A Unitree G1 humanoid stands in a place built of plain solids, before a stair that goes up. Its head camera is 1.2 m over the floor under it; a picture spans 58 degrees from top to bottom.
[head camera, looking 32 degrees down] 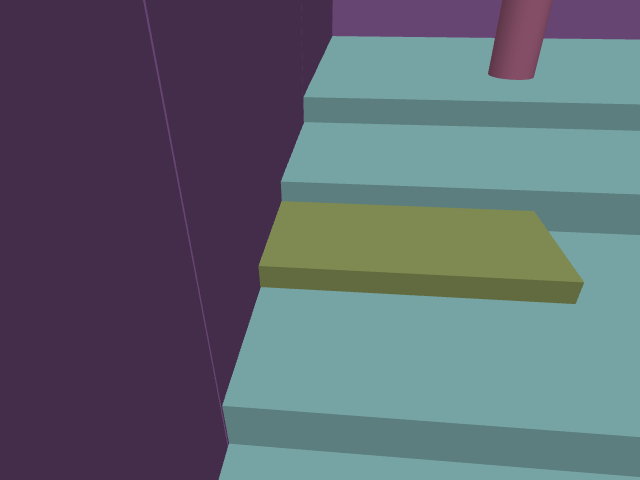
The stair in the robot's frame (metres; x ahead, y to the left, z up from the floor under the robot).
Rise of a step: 0.10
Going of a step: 0.53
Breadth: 1.15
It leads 5 degrees to the right of straight ahead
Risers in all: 3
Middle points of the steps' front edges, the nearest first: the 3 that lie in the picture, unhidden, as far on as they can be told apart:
0.72 -0.30 0.18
1.25 -0.35 0.28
1.78 -0.39 0.38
